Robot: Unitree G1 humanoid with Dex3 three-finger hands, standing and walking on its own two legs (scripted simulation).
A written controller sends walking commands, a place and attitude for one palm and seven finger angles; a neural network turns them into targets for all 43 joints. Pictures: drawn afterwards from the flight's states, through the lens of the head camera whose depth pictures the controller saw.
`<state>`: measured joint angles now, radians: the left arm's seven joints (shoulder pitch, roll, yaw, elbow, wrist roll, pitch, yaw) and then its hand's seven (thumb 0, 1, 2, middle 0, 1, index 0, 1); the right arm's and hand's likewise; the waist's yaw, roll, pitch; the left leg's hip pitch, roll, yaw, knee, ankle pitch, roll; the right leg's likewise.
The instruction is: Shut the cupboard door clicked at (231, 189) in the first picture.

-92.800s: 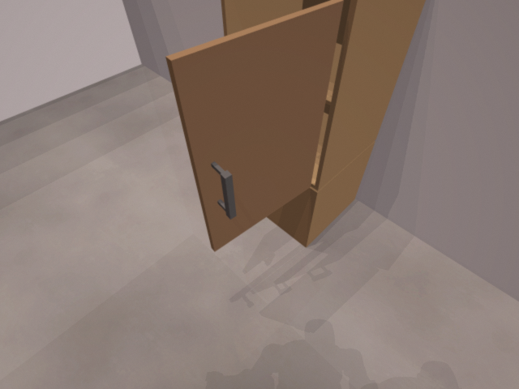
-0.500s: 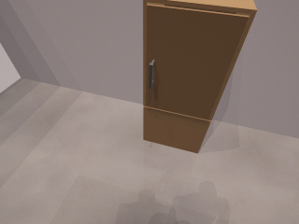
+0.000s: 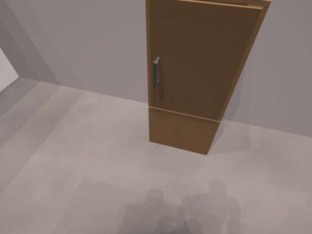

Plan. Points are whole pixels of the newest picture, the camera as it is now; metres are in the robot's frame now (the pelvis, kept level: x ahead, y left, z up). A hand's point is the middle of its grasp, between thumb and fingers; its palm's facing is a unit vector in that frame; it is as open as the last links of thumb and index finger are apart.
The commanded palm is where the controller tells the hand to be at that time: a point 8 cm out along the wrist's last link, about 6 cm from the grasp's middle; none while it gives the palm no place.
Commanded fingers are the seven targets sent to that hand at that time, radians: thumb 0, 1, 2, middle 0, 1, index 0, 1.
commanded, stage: look to check the result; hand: left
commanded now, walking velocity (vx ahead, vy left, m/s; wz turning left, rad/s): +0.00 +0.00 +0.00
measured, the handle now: (156, 73) +0.83 +0.04 -0.08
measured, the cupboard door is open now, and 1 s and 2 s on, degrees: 0 0 0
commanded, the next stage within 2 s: stand and wait in 0.12 s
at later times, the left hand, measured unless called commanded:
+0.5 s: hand out of the picture +0.01 +0.16 -0.18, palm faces +0.03 -0.98 -0.20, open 7.4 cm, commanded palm none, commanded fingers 0.00 0.90 0.90 -0.20 -0.30 -0.20 -0.30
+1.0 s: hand out of the picture +0.00 +0.15 -0.18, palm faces +0.04 -0.98 -0.19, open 7.4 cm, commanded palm none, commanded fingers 0.00 0.90 0.90 -0.20 -0.30 -0.20 -0.30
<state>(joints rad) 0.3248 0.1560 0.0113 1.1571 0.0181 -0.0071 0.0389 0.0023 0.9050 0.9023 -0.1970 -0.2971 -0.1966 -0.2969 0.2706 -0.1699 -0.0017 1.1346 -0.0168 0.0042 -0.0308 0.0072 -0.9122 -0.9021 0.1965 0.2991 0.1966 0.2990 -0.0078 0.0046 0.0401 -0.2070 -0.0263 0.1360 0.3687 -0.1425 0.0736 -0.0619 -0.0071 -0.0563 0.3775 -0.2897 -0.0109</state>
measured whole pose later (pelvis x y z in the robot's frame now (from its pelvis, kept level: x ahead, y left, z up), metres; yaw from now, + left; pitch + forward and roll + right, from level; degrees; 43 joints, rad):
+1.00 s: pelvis +0.03 -0.01 +0.00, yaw +0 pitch -2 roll +1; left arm 0.32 0.13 0.00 1.16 0.01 -0.01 0.04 0.00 0.90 0.90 -0.20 -0.30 -0.20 -0.30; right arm 0.26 -0.15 0.01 1.15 -0.02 0.00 -0.04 0.01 -0.91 -0.90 0.20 0.30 0.20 0.30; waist 0.00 -0.01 0.05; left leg -0.17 -0.02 0.12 0.38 -0.19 0.05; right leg 0.00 0.00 -0.06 0.34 -0.31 -0.03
